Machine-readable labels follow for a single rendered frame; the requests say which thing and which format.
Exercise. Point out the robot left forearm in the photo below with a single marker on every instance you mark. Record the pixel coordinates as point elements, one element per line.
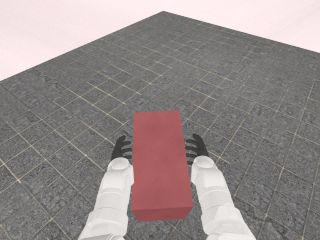
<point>110,211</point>

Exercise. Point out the robot right upper arm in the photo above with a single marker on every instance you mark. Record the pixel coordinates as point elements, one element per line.
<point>225,235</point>

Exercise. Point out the left robot hand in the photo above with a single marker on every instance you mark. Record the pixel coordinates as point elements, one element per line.
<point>118,152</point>

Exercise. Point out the carton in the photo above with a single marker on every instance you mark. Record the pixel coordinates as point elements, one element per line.
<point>161,188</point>

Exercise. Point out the right robot hand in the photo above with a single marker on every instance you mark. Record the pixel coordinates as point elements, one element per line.
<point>200,150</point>

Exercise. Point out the robot right forearm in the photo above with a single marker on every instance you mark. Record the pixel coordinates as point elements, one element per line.
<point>218,210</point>

